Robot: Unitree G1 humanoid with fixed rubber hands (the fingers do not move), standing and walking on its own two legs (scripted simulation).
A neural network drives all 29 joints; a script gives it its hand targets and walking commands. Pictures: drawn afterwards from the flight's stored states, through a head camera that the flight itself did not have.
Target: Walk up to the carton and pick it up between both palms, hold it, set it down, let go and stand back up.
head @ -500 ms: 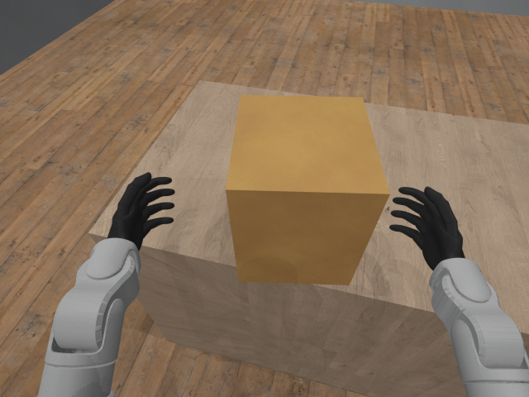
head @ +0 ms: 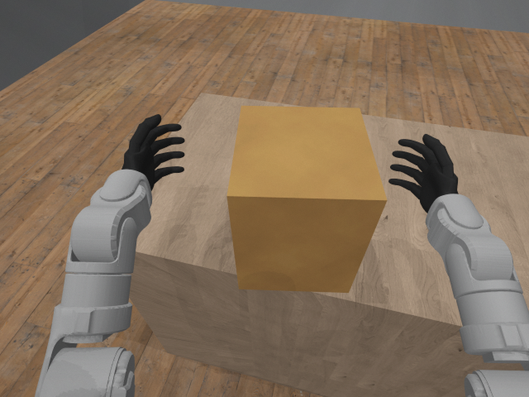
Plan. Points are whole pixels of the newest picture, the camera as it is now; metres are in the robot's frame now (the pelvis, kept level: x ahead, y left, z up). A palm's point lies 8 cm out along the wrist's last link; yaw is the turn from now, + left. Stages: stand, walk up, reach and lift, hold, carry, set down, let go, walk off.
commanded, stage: reach and lift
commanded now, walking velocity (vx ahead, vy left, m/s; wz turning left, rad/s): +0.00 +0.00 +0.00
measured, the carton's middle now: (296, 202) +0.42 -0.03 +0.06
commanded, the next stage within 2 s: none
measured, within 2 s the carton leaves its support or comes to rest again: neither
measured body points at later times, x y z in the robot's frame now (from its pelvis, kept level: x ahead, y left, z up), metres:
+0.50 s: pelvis +0.01 +0.00 +0.00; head +0.01 +0.00 +0.45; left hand +0.45 +0.18 +0.24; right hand +0.45 -0.21 +0.21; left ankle -0.02 +0.10 -0.75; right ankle +0.00 -0.10 -0.75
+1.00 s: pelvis +0.01 +0.00 +0.00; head +0.03 +0.00 +0.45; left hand +0.48 +0.18 +0.19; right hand +0.48 -0.21 +0.19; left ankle -0.02 +0.10 -0.75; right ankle +0.00 -0.10 -0.75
